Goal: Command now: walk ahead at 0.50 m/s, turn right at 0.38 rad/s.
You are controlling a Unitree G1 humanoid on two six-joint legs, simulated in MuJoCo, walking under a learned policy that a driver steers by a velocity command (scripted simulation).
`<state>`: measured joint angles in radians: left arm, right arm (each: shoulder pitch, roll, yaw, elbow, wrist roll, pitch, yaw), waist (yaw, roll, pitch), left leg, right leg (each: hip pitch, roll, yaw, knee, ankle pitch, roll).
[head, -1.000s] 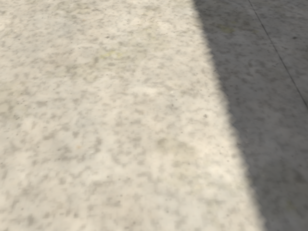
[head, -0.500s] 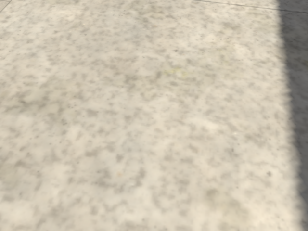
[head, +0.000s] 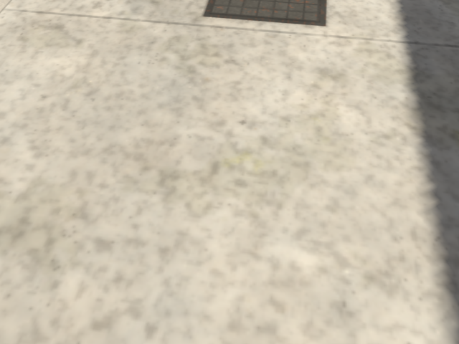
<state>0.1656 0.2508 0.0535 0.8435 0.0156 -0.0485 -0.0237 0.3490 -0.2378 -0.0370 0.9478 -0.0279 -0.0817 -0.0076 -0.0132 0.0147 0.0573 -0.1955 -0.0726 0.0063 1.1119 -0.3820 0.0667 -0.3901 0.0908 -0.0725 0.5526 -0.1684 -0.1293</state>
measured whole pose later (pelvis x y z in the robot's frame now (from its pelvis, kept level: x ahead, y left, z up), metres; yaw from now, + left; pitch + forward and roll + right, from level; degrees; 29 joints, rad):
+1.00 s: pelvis +0.21 -0.01 +0.02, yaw -6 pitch -2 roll +0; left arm 0.31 0.18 -0.02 1.10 0.01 -0.01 0.03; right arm 0.26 -0.21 -0.01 1.07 -0.01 0.00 -0.02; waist -0.01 0.01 0.02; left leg -0.23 -0.02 0.02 0.38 -0.12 0.03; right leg -0.10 0.02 0.03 0.39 -0.26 -0.02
